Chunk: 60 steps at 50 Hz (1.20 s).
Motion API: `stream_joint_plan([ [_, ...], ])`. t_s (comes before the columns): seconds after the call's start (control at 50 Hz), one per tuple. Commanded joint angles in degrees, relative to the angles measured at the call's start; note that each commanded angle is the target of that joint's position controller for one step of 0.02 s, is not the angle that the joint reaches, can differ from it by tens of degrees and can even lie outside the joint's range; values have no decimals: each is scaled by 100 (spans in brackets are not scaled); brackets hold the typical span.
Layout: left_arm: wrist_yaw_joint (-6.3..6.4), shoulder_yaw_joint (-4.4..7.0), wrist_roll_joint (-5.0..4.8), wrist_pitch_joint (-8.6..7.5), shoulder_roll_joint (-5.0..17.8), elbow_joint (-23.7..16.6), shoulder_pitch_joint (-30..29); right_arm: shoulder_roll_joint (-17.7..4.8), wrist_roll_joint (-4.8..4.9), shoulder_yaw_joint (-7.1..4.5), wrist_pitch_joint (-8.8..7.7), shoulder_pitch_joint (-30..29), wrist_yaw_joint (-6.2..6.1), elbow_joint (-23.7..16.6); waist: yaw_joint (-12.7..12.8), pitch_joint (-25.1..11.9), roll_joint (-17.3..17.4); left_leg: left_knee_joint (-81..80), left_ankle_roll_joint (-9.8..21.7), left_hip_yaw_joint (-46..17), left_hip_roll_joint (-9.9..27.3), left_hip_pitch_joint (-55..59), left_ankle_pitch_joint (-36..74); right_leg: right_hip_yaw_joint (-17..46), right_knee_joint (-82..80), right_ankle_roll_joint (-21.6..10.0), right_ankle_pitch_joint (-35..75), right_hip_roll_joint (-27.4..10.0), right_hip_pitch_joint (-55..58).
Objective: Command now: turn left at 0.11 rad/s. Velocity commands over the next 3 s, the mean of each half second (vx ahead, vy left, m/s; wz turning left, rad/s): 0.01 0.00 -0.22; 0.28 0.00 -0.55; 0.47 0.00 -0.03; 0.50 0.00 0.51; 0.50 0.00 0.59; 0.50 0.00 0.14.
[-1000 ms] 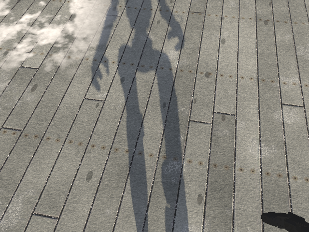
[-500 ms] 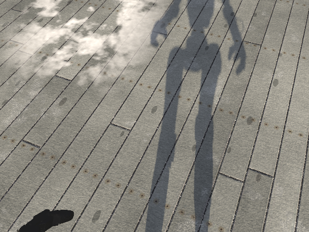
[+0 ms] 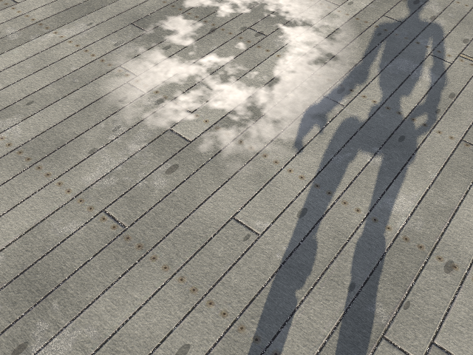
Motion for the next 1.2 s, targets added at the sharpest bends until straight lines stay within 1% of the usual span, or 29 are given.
stream_joint_plan([
  [0.02,-24,71,18,-103,457,-313,-93,-672,44,-155,-172,-207,15,-278,-7,-489,903,-768,427,-908,838,188,972,245,-541,51,1137,-202,587],
  [0.06,-35,132,-46,-108,689,-167,-65,-691,17,-148,-139,-37,22,-239,-138,-235,424,-847,244,-761,624,41,352,225,-517,-109,747,-171,410],
  [0.1,-54,70,-36,-117,475,-77,-109,-707,1,-157,-121,-127,4,-199,-106,-105,275,-727,195,-607,534,130,262,288,-660,-150,739,-171,292],
  [0.14,-33,87,-91,-128,555,-55,-208,-833,-4,-221,-99,-97,-64,-194,-175,-90,212,-636,188,-461,477,319,528,357,-584,-180,965,-143,87],
  [0.22,39,146,-184,-105,646,-156,-251,-1038,53,-375,3,68,-211,-178,-216,-242,495,-722,491,-602,880,530,938,306,121,-203,977,16,-351],
  [0.3,16,202,-164,21,554,-245,-12,-1031,99,-464,18,-86,-280,-217,-114,-319,1052,-774,961,-927,1656,317,1419,131,1175,-232,-354,47,-610],
  [0.34,-34,226,-167,62,507,-300,70,-1024,150,-479,-30,-318,-307,-258,-16,-284,991,-549,970,-813,1787,105,1651,76,1260,-372,-646,-9,-543],
  [0.38,-58,286,-148,60,655,-340,163,-1017,197,-512,-55,-260,-325,-206,7,-241,528,129,511,-264,1371,-212,1126,309,325,-641,692,-40,-98],
  [0.4,-9,455,-109,45,1278,-411,126,-864,103,-501,-66,-35,-327,-294,-271,-199,-789,1235,-41,604,533,-768,312,1697,-416,-1089,1971,-713,122],
  [0.42,-15,486,-30,5,1438,-412,531,-767,54,-441,-66,-588,-358,-473,188,-289,-1501,2494,-388,497,-301,-1797,-1588,3301,-1163,-2002,2500,-1482,764],
  [0.44,-21,406,69,-108,1292,-416,752,-745,94,-437,-74,-671,-355,-521,296,-685,-1124,3596,-382,-292,-195,-2196,-2444,3608,-1276,-2271,2565,-1766,1235],
  [0.48,14,394,-99,-200,1188,-612,144,-874,159,-489,-37,-286,-335,-301,-45,-685,-160,4011,-379,-511,42,-2342,-1713,2830,-1017,-1856,2334,-1422,1180],
  [0.5,65,366,-177,-165,1091,-671,-68,-948,121,-517,-39,-264,-355,-260,-110,-644,-47,3748,-406,-546,148,-2266,-1313,2600,-1024,-1668,2148,-1277,1054],
  [0.52,106,335,-198,-109,998,-695,-159,-900,105,-515,-52,-248,-358,-241,-157,-667,-140,3525,-459,-462,132,-2011,-1055,2371,-1046,-1552,2048,-1046,870],
  [0.56,166,339,-239,-16,920,-692,34,-754,157,-468,-111,-150,-277,-230,-114,-775,-376,2723,-515,-271,62,-1764,-645,2237,-1350,-1476,135,-691,854],
  [0.6,222,366,-245,3,983,-730,126,-738,203,-441,-200,-348,-195,-307,5,-618,-687,1910,-531,-222,1,-1592,-640,2511,-1649,-1523,-1133,-685,769],
  [0.68,210,432,-242,7,1112,-830,112,-766,246,-442,-433,-285,-60,-290,-28,-423,-806,676,-389,-135,-163,-739,-853,2792,-1688,-1529,-1717,-632,225],
  [0.74,183,403,-298,65,1003,-950,-136,-778,317,-503,-577,291,1,-60,-430,-263,-667,-731,-128,-23,-156,465,138,2862,-1490,-1291,-2069,-318,-525],
  [0.76,181,361,-293,60,840,-1010,-193,-884,304,-557,-596,627,-20,66,-587,-283,-473,-999,-15,-97,78,1203,236,2649,-1092,-1043,-2127,-70,-1085],
  [0.78,162,259,-279,35,447,-1073,-208,-1155,240,-625,-605,1209,-68,168,-736,-495,320,-1326,249,-1153,1100,2046,-688,1971,441,-665,-2178,379,-1939],
  [0.8,136,216,-291,-48,233,-1274,-239,-1567,43,-668,-615,1325,-43,144,-623,-285,1300,-1949,802,-3138,2199,2004,-2306,1224,1871,-521,-1809,929,-3053],
  [0.82,94,289,-297,-139,585,-1432,-363,-1562,-56,-684,-681,926,-17,76,-370,241,1489,-2196,1206,-3683,2576,1379,-3069,1252,2683,-503,-1424,337,-3525],
  [0.86,30,397,-250,-163,863,-1144,-50,-1011,154,-536,-708,473,-94,-33,-233,437,1121,-2206,878,-2522,1977,1419,-2276,1113,3194,-312,-572,132,-3648],
  [0.92,-65,337,-223,-224,579,-1136,-200,-925,85,-473,-739,716,-137,57,-401,310,846,-2234,666,-1166,1602,1325,-413,874,3583,-126,394,-20,-3480],
  [1.02,-157,221,-251,-229,306,-1350,-684,-1027,74,-468,-706,1045,-100,271,-617,389,808,-2288,739,-113,1487,1202,712,563,2523,30,1134,-150,-3160],
  [1.12,-337,94,-283,-322,117,-1567,-1288,-1291,271,-503,-620,1356,-33,586,-736,673,774,-2354,773,283,1677,1236,1115,44,902,-270,987,-83,-2286],
  [1.16,-377,130,-268,-353,237,-1618,-1286,-1384,361,-513,-564,1439,1,726,-587,618,867,-2065,759,271,1812,1470,2173,-138,461,-526,550,68,-1797],
  [1.18,-370,206,-255,-375,384,-1579,-1011,-1458,384,-511,-533,1439,5,788,-344,385,985,-1631,716,283,1817,1570,3481,-247,268,-672,402,245,-1224],
  [1.2,-337,336,-258,-389,596,-1373,-223,-1504,394,-497,-497,1365,-4,842,174,-114,985,-715,599,482,1684,1475,4702,-383,-67,-864,642,449,-99],
])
